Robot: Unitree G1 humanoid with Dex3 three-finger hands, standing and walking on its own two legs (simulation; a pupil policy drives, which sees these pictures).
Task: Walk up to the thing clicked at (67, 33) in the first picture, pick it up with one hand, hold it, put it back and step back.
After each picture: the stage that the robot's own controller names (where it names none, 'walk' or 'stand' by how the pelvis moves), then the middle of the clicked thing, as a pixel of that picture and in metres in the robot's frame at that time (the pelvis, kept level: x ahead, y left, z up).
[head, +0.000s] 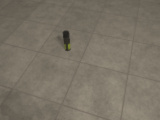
stand; (66, 41) +1.30 +0.20 -0.65
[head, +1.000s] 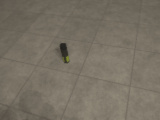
walk; (64, 53) +1.17 +0.29 -0.65
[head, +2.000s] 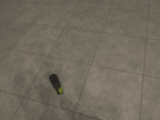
walk; (56, 84) +0.71 +0.34 -0.65
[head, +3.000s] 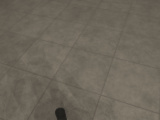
walk; (62, 119) +0.47 +0.22 -0.64
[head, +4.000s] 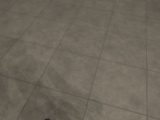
stand; out of the picture +0.37 +0.23 -0.65
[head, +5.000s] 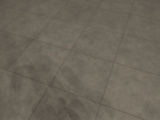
stand; out of the picture +0.36 +0.19 -0.65
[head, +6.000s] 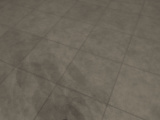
stand; out of the picture +0.37 +0.15 -0.66
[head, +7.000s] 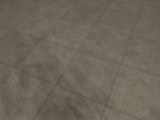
stand; out of the picture +0.37 +0.17 -0.66
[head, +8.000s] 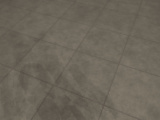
stand; out of the picture +0.36 +0.19 -0.66
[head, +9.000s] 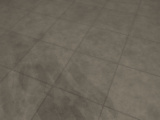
stand; out of the picture +0.35 +0.19 -0.66
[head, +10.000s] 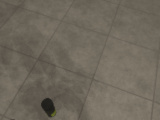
go down; (49, 108) +0.38 +0.19 -0.58
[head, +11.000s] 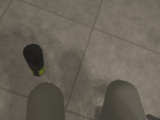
go down; (36, 62) +0.44 +0.20 -0.26
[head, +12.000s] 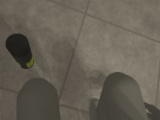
close in; (22, 54) +0.44 +0.21 -0.23
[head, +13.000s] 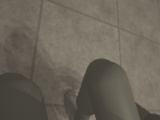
close; out of the picture +0.44 +0.24 -0.16
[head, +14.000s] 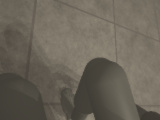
close; out of the picture +0.43 +0.25 -0.16
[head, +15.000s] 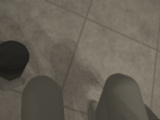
lift; (10, 68) +0.34 +0.24 -0.08
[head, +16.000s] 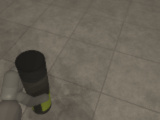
hold; (37, 87) +0.31 +0.16 +0.06
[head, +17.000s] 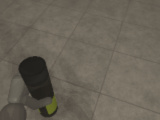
hold; (42, 91) +0.30 +0.15 +0.03
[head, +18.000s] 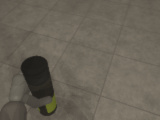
crouch; (42, 90) +0.31 +0.15 +0.03
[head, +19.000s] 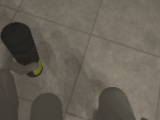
crouch; (27, 55) +0.42 +0.17 -0.06
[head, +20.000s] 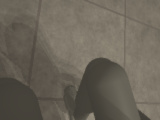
lower; out of the picture +0.43 +0.24 -0.18
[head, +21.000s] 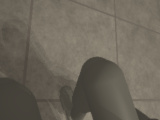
lower; out of the picture +0.44 +0.25 -0.17
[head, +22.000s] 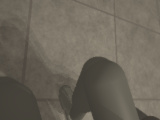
lower; out of the picture +0.44 +0.28 -0.16
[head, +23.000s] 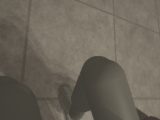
lower; out of the picture +0.44 +0.28 -0.16
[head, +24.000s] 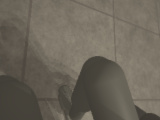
loosen; out of the picture +0.43 +0.24 -0.17
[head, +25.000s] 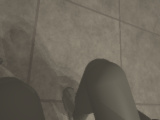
withdraw; out of the picture +0.44 +0.21 -0.17
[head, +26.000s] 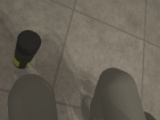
walk; (24, 53) +0.43 +0.18 -0.20
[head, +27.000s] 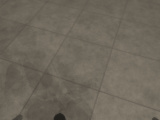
stand; out of the picture +0.36 +0.14 -0.56
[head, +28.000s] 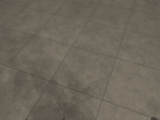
stand; out of the picture +0.36 +0.14 -0.60
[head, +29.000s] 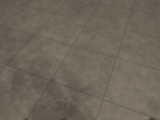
stand; out of the picture +0.36 +0.13 -0.60
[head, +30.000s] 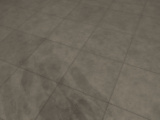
walk; out of the picture +0.37 +0.13 -0.65
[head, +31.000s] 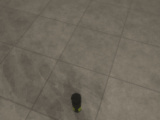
walk; (76, 103) +0.45 +0.07 -0.64
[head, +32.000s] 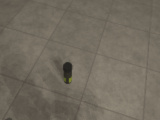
walk; (67, 73) +0.69 +0.10 -0.62
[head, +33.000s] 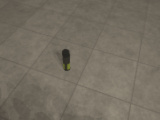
stand; (66, 60) +0.99 +0.16 -0.64
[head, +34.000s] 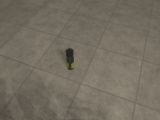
stand; (70, 59) +0.98 +0.15 -0.64
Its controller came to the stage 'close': yes
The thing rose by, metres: 0.68
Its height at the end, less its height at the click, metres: +0.00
